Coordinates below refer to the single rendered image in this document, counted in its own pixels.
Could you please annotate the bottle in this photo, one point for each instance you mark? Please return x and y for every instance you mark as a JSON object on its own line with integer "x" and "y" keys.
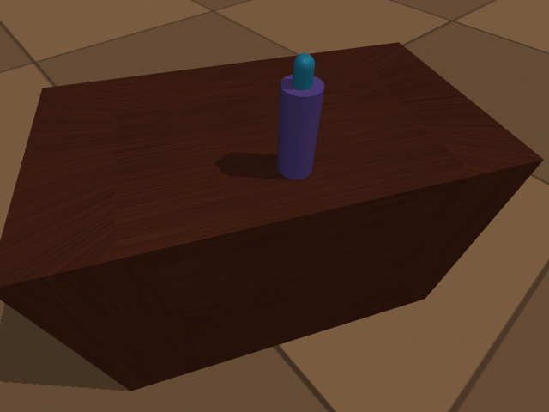
{"x": 301, "y": 98}

